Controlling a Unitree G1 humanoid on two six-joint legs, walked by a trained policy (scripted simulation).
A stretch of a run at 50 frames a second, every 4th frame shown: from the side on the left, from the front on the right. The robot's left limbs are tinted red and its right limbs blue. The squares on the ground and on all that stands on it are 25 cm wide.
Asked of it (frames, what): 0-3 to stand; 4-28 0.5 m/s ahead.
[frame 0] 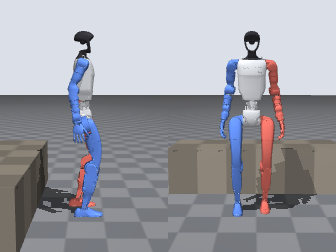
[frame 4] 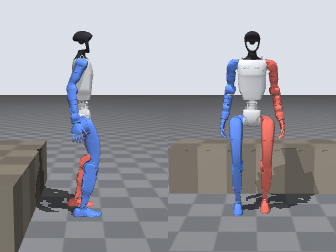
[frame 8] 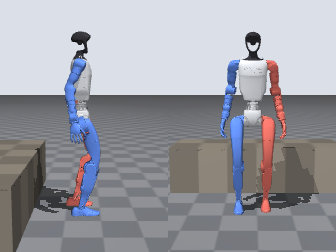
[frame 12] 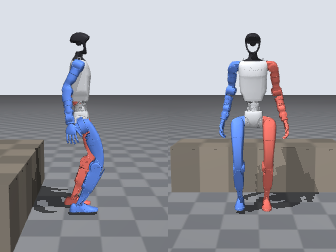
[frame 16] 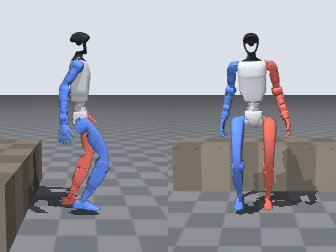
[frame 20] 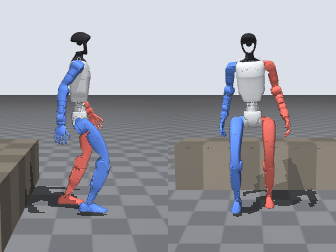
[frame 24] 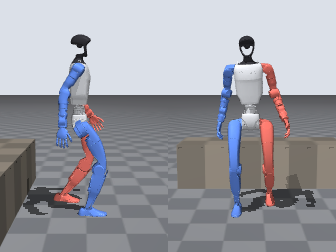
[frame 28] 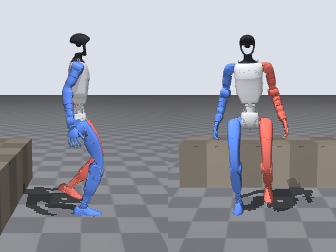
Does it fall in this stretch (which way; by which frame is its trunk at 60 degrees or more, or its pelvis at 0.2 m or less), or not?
no
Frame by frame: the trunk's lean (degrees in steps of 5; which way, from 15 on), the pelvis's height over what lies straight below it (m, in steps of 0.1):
0: 0, 0.8
4: 0, 0.8
8: 0, 0.8
12: 0, 0.8
16: 0, 0.8
20: 5, 0.8
24: 5, 0.7
28: 5, 0.8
